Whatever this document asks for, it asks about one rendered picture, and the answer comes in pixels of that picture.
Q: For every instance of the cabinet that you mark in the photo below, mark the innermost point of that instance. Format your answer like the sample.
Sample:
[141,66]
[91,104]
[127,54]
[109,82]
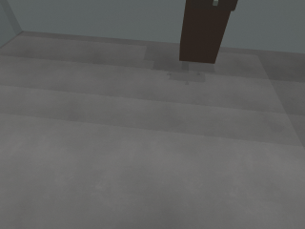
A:
[202,34]

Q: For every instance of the drawer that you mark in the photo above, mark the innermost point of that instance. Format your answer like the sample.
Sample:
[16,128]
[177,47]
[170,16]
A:
[229,5]

